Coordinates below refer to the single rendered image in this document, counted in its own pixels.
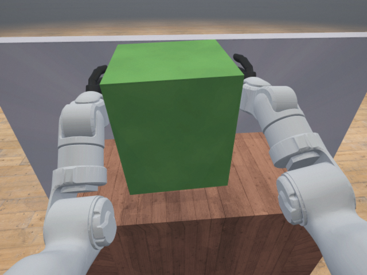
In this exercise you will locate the robot right forearm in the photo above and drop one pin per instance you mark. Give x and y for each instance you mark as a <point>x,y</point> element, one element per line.
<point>292,143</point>

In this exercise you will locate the right robot upper arm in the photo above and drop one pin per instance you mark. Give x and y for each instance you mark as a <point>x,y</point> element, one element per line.
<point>319,198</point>

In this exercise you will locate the robot left forearm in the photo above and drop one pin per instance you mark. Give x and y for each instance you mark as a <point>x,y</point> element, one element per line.
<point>80,167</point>

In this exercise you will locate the robot right hand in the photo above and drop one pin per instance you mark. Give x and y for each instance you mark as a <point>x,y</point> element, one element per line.
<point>248,68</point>

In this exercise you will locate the robot left hand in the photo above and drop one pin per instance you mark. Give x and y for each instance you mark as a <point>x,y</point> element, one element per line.
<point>95,79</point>

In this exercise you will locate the pedestal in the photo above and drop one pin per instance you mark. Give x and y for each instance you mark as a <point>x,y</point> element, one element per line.
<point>238,229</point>

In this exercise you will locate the left robot upper arm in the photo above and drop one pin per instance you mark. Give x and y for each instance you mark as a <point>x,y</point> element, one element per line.
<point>76,229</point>

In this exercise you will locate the carton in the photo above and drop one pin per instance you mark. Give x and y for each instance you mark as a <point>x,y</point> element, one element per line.
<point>173,109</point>

